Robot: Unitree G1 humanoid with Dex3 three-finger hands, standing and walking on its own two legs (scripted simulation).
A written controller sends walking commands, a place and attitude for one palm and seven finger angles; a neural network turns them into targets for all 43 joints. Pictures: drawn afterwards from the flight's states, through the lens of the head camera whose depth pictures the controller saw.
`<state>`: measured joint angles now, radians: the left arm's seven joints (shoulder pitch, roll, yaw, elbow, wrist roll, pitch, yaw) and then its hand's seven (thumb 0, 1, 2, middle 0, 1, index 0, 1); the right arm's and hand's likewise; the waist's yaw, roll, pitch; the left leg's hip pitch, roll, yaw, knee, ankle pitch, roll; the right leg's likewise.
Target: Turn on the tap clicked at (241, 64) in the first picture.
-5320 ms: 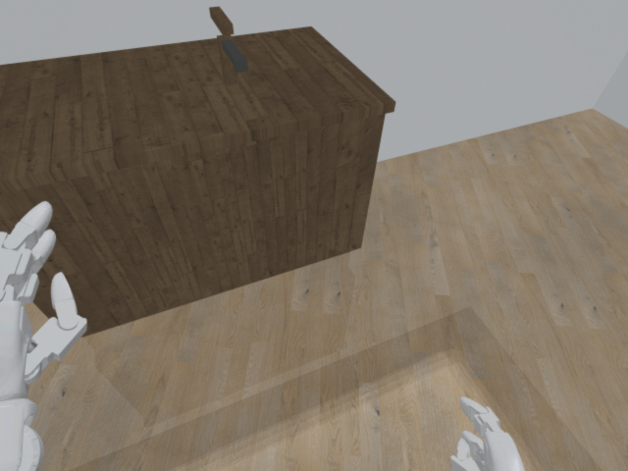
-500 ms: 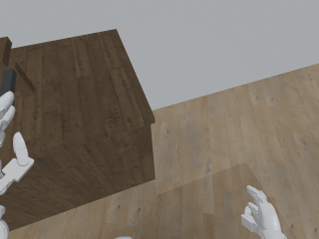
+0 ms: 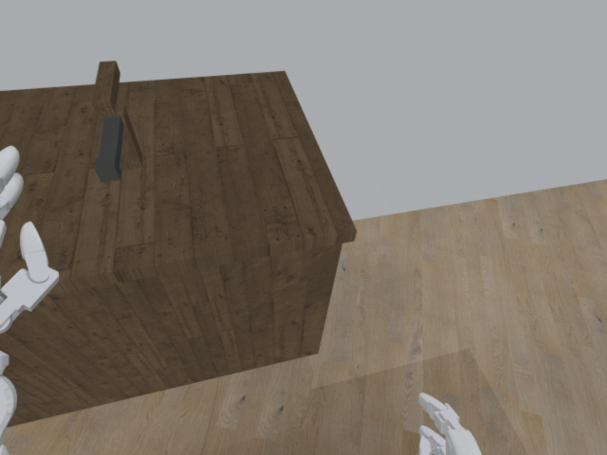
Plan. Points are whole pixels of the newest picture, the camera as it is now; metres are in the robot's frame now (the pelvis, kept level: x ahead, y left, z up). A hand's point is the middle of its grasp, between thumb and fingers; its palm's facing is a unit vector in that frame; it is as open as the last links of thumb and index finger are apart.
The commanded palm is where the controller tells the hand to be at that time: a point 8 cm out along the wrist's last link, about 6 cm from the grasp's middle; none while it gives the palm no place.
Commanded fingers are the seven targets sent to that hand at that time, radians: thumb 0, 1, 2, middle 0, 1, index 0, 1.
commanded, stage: come to a stop and stand still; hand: left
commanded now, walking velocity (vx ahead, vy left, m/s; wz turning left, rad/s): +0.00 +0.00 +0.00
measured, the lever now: (108, 169) +0.47 +0.36 +0.08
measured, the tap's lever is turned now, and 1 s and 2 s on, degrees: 0 0 0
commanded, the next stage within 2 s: look again from close up in 0.68 s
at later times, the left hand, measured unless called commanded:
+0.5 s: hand (125, 244) +0.27 +0.22 +0.17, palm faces +0.36 -0.85 -0.39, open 7.4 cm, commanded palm +0.21 +0.26 +0.18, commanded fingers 0.00 0.90 0.90 -0.20 -0.30 -0.20 -0.30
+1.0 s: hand (115, 262) +0.26 +0.23 +0.16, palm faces +0.39 -0.85 -0.36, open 7.4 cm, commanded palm +0.20 +0.26 +0.18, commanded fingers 0.00 0.90 0.90 -0.20 -0.30 -0.20 -0.30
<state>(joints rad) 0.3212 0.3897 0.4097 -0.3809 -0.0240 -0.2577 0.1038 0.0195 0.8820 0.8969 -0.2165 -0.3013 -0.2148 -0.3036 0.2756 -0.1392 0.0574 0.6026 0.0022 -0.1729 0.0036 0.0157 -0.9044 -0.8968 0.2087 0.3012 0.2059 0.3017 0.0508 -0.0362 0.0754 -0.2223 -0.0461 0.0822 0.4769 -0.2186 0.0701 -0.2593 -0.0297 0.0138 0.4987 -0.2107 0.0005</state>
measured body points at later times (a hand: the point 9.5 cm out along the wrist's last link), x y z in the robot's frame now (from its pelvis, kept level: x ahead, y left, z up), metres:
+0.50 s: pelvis +0.05 -0.02 +0.01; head +0.07 -0.01 +0.46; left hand +0.24 +0.27 +0.19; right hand +0.23 -0.25 -0.06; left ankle +0.03 +0.07 -0.74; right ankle +0.05 -0.14 -0.74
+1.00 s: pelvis +0.04 -0.02 +0.01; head +0.05 -0.01 +0.46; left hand +0.23 +0.28 +0.18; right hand +0.22 -0.24 -0.07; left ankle +0.03 +0.07 -0.74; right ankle +0.05 -0.14 -0.74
